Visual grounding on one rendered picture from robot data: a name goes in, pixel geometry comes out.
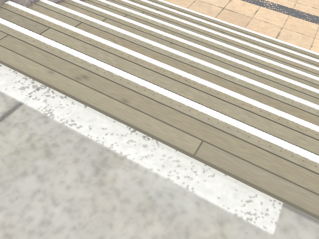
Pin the stairs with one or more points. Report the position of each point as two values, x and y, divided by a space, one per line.
261 81

